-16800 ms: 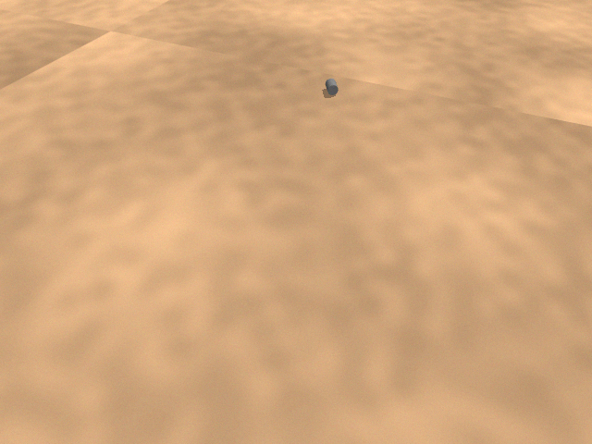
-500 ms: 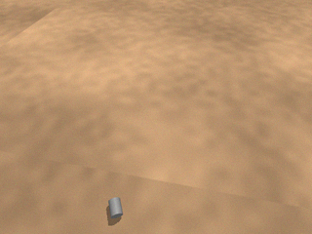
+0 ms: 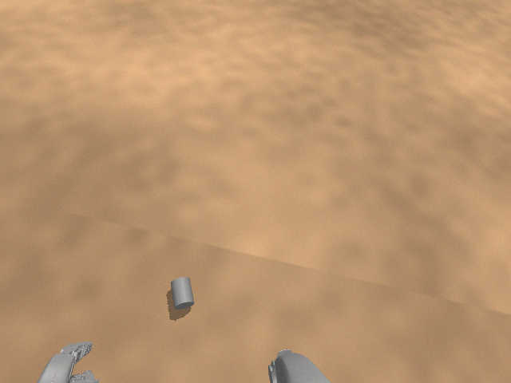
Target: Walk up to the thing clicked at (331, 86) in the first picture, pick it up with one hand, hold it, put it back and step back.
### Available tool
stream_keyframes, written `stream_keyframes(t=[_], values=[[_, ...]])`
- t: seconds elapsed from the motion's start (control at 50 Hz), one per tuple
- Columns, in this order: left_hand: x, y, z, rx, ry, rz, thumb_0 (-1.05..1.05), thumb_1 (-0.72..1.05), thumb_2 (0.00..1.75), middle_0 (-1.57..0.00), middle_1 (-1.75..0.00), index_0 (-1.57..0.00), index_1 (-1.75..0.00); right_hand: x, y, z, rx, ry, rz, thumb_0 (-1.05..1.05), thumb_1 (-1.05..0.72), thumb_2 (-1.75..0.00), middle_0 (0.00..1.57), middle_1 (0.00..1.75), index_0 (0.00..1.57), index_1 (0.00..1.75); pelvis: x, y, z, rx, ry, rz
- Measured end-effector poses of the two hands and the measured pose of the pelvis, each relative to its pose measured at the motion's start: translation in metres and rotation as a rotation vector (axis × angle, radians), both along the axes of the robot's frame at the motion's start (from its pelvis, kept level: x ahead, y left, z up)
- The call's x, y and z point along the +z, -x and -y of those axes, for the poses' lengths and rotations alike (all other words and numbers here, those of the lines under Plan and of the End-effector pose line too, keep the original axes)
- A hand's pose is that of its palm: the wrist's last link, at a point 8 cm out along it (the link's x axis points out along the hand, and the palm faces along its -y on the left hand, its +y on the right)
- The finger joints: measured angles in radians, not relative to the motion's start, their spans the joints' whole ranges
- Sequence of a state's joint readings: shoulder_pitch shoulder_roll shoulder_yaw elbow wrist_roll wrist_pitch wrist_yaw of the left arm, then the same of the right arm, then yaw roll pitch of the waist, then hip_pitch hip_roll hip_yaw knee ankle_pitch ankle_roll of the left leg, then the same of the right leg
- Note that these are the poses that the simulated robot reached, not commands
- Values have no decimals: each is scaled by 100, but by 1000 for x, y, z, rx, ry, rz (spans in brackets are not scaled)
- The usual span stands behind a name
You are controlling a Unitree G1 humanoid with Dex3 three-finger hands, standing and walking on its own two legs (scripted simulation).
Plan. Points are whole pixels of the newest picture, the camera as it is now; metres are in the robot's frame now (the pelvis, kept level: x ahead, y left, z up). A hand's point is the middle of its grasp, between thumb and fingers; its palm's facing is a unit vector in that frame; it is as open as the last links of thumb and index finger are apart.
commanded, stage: walk up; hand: left
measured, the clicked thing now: (182, 293) +0.48 +0.21 -0.72
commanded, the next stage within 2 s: none
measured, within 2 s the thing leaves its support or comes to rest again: neither
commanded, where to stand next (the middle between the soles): +0.08 -0.01 m, yaw -2 degrees
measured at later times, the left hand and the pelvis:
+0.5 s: hand out of the picture +0.08 +0.26 -0.13, palm faces -0.02 -0.92 -0.40, open 7.3 cm; pelvis +0.03 -0.02 +0.01, yaw -2 degrees
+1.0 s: hand out of the picture +0.08 +0.24 -0.15, palm faces -0.02 -0.93 -0.36, open 7.3 cm; pelvis +0.00 -0.02 +0.00, yaw -2 degrees
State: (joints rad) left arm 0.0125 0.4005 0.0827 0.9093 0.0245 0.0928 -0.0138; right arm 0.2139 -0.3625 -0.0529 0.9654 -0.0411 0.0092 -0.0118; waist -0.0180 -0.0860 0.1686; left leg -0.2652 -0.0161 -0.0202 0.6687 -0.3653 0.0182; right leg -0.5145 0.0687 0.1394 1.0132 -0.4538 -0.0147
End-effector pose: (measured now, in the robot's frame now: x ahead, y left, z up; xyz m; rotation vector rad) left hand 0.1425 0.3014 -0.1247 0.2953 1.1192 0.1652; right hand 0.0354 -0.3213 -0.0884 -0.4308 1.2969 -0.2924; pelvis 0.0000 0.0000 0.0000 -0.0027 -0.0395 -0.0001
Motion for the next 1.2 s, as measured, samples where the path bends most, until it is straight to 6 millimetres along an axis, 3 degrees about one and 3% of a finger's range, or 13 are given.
stream_keyframes(t=[0.14,0.28,0.44,0.58,0.68,0.78,0.9,1.06,1.2], values=[[5,42,1,-34,-10,-101,0,91,90,-21,-30,-20,-30,13,13,6,-12,-11,68,1,-90,-90,21,30,21,30,9,0,6,-53,9,-5],[23,54,16,-54,-54,-68,1,91,90,-21,-30,-21,-30,0,14,31,-35,-52,95,1,-90,-90,21,30,21,30,7,-3,25,-62,32,16],[44,70,10,0,-81,-39,0,91,90,-21,-30,-21,-30,0,-26,24,32,-99,123,1,-91,-90,20,30,20,30,16,-21,23,-46,12,21],[18,55,-6,44,-73,-66,0,91,90,-21,-30,-21,-30,-11,-67,0,58,-88,159,1,-91,-90,20,30,20,30,0,-30,10,-31,8,30],[10,43,3,33,-42,-64,0,91,90,-21,-30,-21,-30,-6,-88,-15,90,-106,207,1,-91,-90,21,30,20,30,2,-22,11,-38,12,16],[8,52,13,14,-48,-66,0,91,90,-21,-30,-21,-30,-8,-101,-10,99,-123,255,0,-90,-90,21,30,21,30,-1,-10,19,-45,24,12],[11,71,17,12,-60,-110,0,91,90,-21,-30,-21,-30,-10,-89,3,57,-125,233,0,-91,-90,21,30,21,30,1,-7,20,-39,7,7],[18,60,16,19,-46,-65,0,91,90,-21,-30,-21,-30,-13,-49,1,38,-128,109,1,-91,-90,20,30,20,30,8,-4,20,-27,12,13],[25,53,21,13,-40,-67,0,91,90,-21,-30,-21,-30,-12,-37,-4,17,-160,80,1,-91,-90,20,30,20,30,16,-7,23,-19,15,6]])
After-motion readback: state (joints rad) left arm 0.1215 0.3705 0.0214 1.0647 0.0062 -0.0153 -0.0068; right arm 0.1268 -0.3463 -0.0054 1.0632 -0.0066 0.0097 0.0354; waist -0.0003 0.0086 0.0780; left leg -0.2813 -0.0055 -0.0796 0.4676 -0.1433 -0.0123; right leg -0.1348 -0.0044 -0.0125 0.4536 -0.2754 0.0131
